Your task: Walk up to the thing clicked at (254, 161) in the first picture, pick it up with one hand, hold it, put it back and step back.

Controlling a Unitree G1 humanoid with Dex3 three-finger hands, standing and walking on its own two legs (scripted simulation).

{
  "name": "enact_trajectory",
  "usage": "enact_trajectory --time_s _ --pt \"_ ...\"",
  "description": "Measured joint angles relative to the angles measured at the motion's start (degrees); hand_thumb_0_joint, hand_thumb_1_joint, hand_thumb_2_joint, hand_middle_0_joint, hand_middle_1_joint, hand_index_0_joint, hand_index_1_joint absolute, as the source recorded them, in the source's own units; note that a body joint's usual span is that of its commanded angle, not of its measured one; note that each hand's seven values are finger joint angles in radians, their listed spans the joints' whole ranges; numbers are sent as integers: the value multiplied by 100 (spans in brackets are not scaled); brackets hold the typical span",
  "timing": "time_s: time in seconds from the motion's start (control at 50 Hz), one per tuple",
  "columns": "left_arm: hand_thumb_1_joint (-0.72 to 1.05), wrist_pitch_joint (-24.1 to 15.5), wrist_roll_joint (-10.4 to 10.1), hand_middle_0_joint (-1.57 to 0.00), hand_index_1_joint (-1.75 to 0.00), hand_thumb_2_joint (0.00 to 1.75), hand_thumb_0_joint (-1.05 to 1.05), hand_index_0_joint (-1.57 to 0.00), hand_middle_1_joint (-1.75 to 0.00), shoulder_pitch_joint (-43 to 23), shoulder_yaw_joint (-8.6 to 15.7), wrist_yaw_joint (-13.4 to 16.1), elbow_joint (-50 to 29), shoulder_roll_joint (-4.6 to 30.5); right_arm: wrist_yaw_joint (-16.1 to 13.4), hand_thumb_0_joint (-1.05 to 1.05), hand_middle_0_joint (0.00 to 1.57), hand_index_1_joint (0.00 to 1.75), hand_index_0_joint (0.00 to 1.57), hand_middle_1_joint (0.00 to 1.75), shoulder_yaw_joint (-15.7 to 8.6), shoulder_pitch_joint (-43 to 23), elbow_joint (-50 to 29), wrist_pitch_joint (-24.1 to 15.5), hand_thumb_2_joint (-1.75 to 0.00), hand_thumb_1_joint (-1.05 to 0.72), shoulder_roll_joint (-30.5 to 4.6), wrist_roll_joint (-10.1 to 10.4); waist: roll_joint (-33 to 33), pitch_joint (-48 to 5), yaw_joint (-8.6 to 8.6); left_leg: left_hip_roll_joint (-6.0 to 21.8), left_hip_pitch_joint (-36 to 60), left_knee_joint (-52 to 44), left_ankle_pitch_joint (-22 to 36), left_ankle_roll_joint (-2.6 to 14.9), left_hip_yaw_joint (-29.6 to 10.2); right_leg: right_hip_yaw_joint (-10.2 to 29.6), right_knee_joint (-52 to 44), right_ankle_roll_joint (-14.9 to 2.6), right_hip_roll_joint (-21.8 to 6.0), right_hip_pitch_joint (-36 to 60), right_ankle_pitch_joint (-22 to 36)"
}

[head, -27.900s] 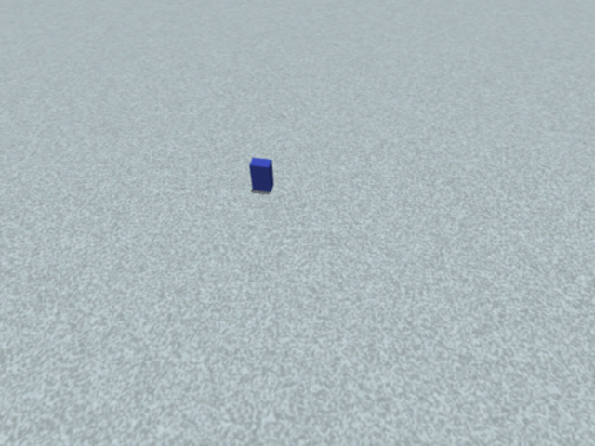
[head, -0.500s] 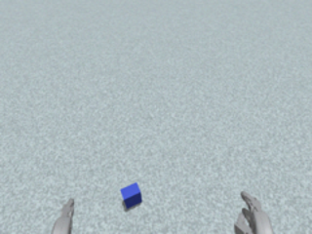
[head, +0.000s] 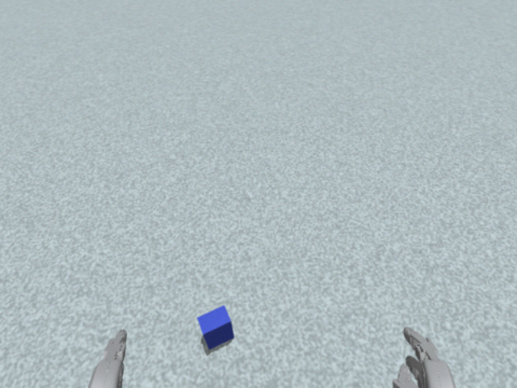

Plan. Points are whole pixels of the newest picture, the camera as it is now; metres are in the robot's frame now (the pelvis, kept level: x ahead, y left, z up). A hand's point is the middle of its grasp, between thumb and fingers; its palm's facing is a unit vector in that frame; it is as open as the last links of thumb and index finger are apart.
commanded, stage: home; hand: left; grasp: from the side
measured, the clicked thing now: (216, 328) +0.45 +0.17 -0.64
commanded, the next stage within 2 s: stand in 0.90 s
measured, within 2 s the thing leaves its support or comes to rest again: neither
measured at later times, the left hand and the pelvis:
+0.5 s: hand out of the picture +0.15 +0.18 -0.06, palm faces +0.10 -0.96 -0.27, open 17.4 cm; pelvis -0.01 +0.00 +0.00, yaw +0 degrees
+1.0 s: hand out of the picture +0.17 +0.19 -0.06, palm faces +0.10 -0.96 -0.27, open 17.4 cm; pelvis +0.00 +0.01 +0.00, yaw +0 degrees
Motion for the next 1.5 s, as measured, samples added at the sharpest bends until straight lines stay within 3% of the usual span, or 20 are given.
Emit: enact_trajectory --time_s 1.08,1.2,1.34,1.38,1.42,1.5 --pt "-51 -115 29 -7 -8 8 -1 -7 -8 -25 2 -13 24 -15 -5 1 20 30 20 30 13 -49 99 -133 -90 -90 33 -37 -26 20 54 -22 64 -36 -16 44 51 56 -61 43 -17 59 14" --pt "-29 -117 30 -15 -19 30 -1 -14 -20 -35 4 -10 46 -12 3 1 20 30 20 30 10 -49 91 -124 -90 -90 34 -40 -14 14 50 -23 79 -47 -19 45 51 55 -72 46 -18 75 10" --pt "16 -110 31 -19 -27 67 0 -18 -27 -49 -9 -11 80 -22 12 1 20 30 20 30 11 -44 96 -112 -90 -90 35 -42 -15 25 53 -24 87 -53 -11 42 51 56 -70 42 -18 80 14" --pt "31 -576 287 -19 -28 74 0 -19 -28 -398 -35 -189 755 67 202 1 20 30 20 30 -34 -216 427 -48 -90 -90 -22 -350 -80 266 109 -78 325 -166 50 63 79 79 -103 33 -71 284 26" --pt "45 -951 454 -20 -28 79 0 -19 -29 -824 -28 -390 1647 215 485 1 20 30 20 30 -30 -445 922 180 -90 -90 -148 -524 -183 425 192 -138 542 -345 149 86 130 123 -169 22 -129 443 65" --pt "67 -1347 442 -20 -29 85 1 -20 -30 -1212 71 -626 2867 470 853 1 20 30 21 30 -162 -600 1484 421 -90 -90 -350 -479 -279 638 240 -204 876 -678 321 100 178 162 -389 38 -191 721 181"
